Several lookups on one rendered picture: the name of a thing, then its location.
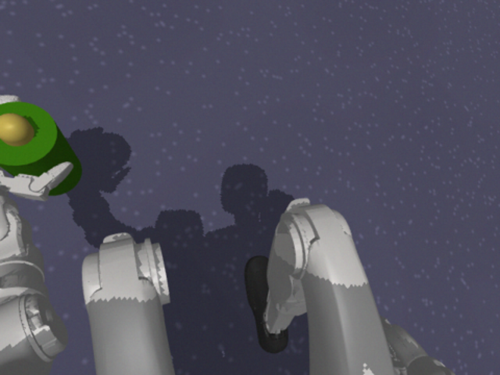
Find bottle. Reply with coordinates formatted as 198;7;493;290
0;102;82;196

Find left robot arm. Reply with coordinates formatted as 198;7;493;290
0;195;68;375

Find right robot foot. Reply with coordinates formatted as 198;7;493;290
245;255;288;353

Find right robot arm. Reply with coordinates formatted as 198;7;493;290
406;356;455;375

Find right robot hand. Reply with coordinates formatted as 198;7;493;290
380;316;429;375

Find left robot hand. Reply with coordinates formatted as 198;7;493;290
0;95;73;201

